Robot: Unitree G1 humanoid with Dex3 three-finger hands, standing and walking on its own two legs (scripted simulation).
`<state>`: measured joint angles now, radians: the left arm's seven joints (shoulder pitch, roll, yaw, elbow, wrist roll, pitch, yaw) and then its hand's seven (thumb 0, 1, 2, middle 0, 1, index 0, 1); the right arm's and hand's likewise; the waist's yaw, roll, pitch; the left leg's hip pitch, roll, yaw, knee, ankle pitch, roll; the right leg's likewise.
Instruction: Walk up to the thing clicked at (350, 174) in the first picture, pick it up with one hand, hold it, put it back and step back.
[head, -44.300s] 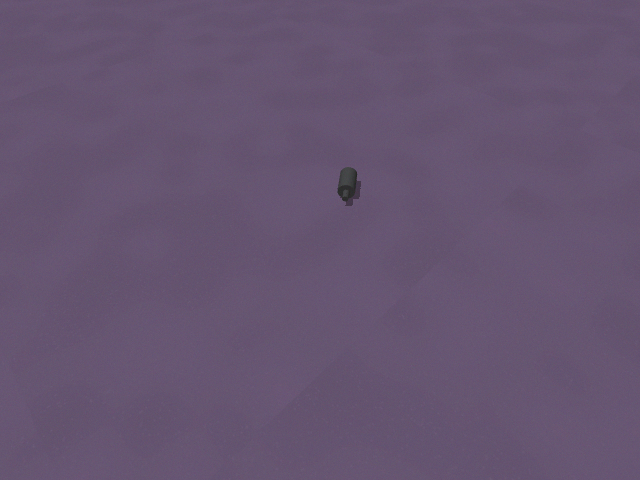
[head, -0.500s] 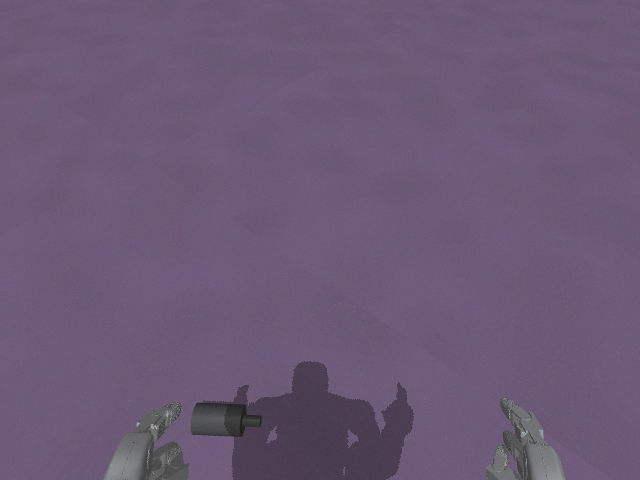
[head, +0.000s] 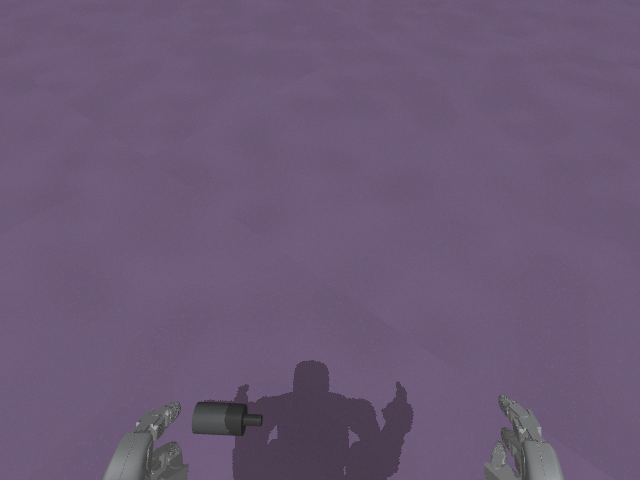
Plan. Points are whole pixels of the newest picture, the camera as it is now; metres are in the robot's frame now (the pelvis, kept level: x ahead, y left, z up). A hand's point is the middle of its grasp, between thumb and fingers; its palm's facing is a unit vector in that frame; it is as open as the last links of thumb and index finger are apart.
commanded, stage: home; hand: left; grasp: from above
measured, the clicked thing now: (229, 418) +0.42 +0.27 -0.67
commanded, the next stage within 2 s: stand in 0.66 s
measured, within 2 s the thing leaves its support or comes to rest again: neither
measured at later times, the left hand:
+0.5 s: hand (187, 466) +0.17 +0.17 -0.04, palm faces +0.04 -0.98 -0.20, open 7.4 cm
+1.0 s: hand out of the picture +0.14 +0.23 -0.09, palm faces +0.02 -0.94 -0.34, open 7.4 cm
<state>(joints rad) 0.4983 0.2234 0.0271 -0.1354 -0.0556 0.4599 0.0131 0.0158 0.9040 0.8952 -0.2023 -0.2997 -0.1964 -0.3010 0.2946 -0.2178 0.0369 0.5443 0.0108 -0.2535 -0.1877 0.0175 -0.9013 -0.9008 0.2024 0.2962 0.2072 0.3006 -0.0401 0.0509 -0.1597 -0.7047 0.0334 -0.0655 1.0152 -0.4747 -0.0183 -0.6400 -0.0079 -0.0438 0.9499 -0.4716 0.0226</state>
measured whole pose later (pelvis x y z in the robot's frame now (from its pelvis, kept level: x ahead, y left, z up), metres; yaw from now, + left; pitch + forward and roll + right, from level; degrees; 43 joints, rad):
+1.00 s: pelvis +0.00 +0.00 +0.03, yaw +0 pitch +1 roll +0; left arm 0.23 0.29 0.03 0.60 0.05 0.08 0.03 0.01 0.90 0.90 -0.21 -0.30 -0.20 -0.30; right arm 0.19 -0.29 -0.03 0.84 -0.05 -0.04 -0.01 0.01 -0.90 -0.90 0.20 0.30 0.21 0.30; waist 0.02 -0.01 0.02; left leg -0.43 -0.01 -0.02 0.80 -0.39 0.00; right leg -0.41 -0.05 -0.01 0.82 -0.42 0.03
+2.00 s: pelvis +0.00 +0.00 +0.07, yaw +2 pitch -4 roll +0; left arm 0.14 0.30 0.03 1.14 0.02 0.00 0.01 0.01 0.90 0.90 -0.21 -0.30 -0.20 -0.30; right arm 0.15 -0.32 -0.01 1.13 -0.02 0.00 -0.01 0.01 -0.91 -0.90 0.20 0.30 0.20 0.30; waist 0.01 0.02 0.08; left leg -0.14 0.01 -0.05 0.39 -0.18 -0.02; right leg -0.09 -0.04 -0.05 0.37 -0.21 0.02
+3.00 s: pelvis +0.01 -0.01 +0.07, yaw +2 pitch -3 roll +0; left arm 0.12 0.32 0.02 1.14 0.02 -0.01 0.00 0.01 0.90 0.90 -0.20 -0.30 -0.20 -0.30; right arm 0.12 -0.34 -0.01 1.15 -0.01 0.00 0.00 0.01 -0.91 -0.90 0.20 0.30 0.21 0.30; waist 0.00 0.02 0.07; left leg -0.12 0.01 -0.06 0.34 -0.17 -0.02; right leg -0.08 -0.03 -0.05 0.33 -0.20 0.02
